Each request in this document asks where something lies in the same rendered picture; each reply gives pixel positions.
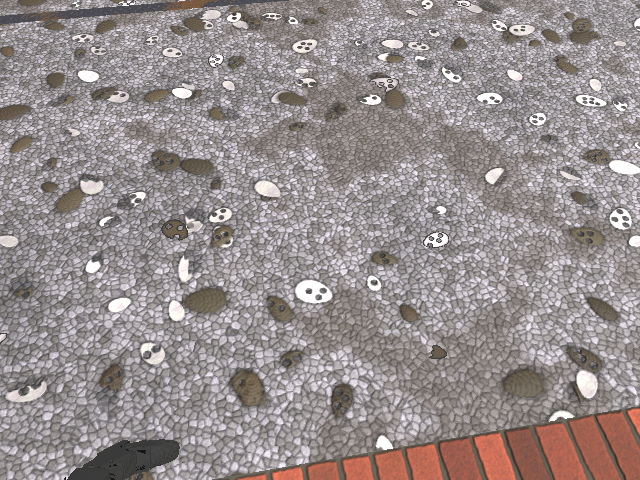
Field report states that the left robot hand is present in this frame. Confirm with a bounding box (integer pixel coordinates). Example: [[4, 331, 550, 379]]
[[64, 439, 180, 480]]

